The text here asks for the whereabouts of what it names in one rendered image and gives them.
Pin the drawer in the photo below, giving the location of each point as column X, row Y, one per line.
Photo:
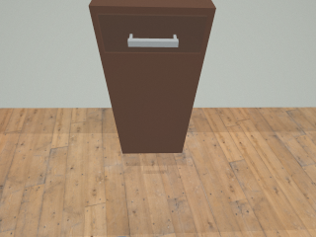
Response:
column 116, row 29

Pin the cabinet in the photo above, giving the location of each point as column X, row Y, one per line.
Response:
column 152, row 93

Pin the handle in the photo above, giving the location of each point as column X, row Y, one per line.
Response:
column 131, row 42

